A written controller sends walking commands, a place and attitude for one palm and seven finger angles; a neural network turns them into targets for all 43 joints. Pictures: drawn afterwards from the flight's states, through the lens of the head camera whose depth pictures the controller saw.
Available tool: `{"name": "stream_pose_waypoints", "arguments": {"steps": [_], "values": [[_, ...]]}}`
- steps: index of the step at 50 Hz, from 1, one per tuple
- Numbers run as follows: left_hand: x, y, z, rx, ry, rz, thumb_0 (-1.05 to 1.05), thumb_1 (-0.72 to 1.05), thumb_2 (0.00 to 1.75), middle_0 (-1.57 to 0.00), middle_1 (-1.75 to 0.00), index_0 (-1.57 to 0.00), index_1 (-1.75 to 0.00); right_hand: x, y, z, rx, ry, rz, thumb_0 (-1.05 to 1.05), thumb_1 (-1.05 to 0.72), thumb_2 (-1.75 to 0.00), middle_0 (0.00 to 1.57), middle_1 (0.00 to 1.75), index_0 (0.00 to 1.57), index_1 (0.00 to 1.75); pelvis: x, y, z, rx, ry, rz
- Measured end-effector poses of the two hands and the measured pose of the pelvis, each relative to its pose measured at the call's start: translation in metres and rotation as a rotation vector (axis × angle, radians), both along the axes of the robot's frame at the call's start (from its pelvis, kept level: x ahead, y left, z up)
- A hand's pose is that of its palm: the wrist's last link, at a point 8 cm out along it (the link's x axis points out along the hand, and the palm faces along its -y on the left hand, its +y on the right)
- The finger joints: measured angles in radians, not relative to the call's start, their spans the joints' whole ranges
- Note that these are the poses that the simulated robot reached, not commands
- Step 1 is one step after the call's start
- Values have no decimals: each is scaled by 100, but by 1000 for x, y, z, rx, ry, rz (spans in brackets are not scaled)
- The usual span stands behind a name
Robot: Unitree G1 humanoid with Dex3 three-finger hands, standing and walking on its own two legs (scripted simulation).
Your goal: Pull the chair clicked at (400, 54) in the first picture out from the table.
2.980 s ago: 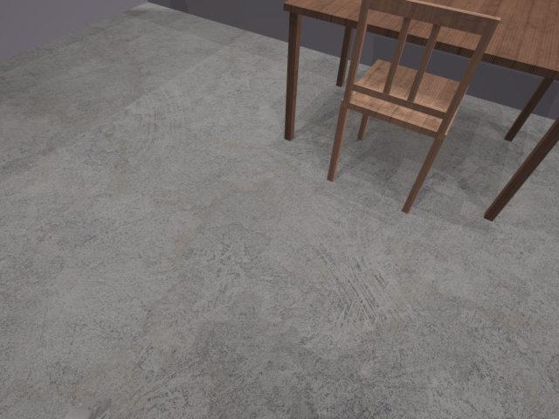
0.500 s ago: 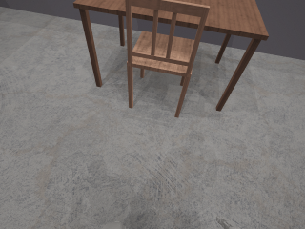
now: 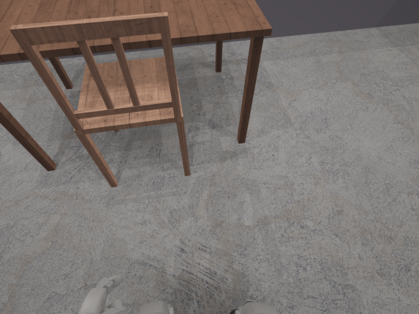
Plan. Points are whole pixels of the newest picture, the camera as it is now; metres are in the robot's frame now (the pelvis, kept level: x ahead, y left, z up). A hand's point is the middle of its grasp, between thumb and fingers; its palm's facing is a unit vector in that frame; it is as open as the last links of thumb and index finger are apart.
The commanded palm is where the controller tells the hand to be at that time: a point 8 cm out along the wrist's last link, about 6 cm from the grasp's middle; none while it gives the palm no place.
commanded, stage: turn to face it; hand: left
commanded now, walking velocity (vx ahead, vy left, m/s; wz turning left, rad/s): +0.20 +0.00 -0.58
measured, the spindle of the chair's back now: (97, 77) +0.81 +0.38 -0.07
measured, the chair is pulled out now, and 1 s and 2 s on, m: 0.00 0.00 0.00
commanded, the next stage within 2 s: take the last steps up to it in 0.70 s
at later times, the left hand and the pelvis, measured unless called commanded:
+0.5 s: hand (105, 289) +0.19 +0.24 -0.16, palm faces +0.02 -0.99 -0.15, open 7.3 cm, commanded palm none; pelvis +0.15 +0.07 +0.02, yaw -1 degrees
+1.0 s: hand (107, 296) +0.17 +0.24 -0.17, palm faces +0.16 -0.97 -0.17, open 7.3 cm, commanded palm none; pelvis +0.18 +0.06 +0.01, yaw +7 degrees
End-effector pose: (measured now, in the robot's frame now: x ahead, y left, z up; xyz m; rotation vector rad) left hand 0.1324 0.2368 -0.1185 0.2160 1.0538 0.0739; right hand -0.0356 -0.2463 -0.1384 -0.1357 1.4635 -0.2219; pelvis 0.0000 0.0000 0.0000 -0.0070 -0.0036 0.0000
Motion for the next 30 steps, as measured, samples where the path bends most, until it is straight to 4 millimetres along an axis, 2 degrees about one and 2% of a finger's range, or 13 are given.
{"name": "stream_pose_waypoints", "arguments": {"steps": [4,7,10,13,16,20,25,30], "values": [[-4,-1,-2,-5,114,-12,0,91,90,-21,-30,-20,-30,87,2,14,-20,-188,10,1,-91,-90,20,30,20,30,29,6,11,-4,15,-44],[-1,10,-4,-4,165,5,0,92,90,-21,-30,-20,-30,144,10,25,-31,-297,29,1,-91,-90,20,30,20,30,51,14,13,-13,21,-62],[8,24,-11,-15,186,34,0,92,90,-21,-30,-20,-30,188,23,31,-42,-352,62,1,-91,-90,19,30,20,30,74,25,12,-28,14,-63],[20,40,-25,-35,191,75,0,92,90,-21,-30,-20,-30,221,40,31,-59,-371,98,0,-91,-90,20,30,20,30,102,40,4,-52,0,-55],[29,51,-32,-43,209,103,1,92,90,-20,-30,-20,-30,236,59,32,-57,-346,118,0,-91,-90,20,30,20,30,121,49,4,-30,-7,-58],[39,54,-24,-53,243,105,1,92,90,-20,-30,-20,-30,240,79,35,-38,-295,100,0,-91,-90,20,30,20,30,138,59,14,-31,-3,-45],[50,53,-16,-60,262,113,0,92,90,-20,-30,-20,-30,240,78,35,-38,-236,84,-1,-94,-90,20,30,20,30,150,65,21,-25,8,-19],[60,50,-12,-41,250,138,0,92,90,-20,-30,-20,-30,231,74,25,-16,-167,76,0,-92,-90,20,30,20,30,158,60,20,-7,6,11]]}}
